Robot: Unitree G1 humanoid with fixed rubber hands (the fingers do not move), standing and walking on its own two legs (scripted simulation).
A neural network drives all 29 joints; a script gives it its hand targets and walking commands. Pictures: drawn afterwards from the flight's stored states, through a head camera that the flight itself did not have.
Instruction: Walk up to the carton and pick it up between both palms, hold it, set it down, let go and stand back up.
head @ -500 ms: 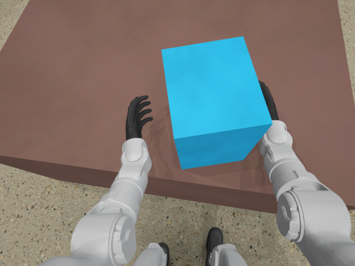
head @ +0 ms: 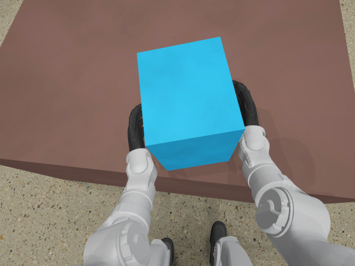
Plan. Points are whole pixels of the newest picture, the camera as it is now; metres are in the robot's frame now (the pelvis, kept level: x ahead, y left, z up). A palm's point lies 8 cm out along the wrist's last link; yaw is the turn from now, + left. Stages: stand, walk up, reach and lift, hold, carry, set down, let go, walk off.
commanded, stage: reach and lift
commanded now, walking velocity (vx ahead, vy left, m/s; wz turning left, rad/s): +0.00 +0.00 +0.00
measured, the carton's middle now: (189, 114) +0.44 +0.02 -0.03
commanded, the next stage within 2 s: none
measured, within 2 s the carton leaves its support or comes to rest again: leaves its support in 1.82 s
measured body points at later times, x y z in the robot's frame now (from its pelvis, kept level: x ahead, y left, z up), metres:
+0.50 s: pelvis +0.01 +0.00 +0.00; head +0.20 -0.02 +0.41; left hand +0.39 +0.14 -0.05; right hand +0.46 -0.11 -0.04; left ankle -0.04 +0.14 -0.70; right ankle +0.06 -0.09 -0.70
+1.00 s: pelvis +0.00 +0.01 -0.01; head +0.18 -0.03 +0.40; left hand +0.39 +0.14 -0.05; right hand +0.46 -0.11 -0.05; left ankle -0.04 +0.14 -0.70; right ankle +0.06 -0.09 -0.70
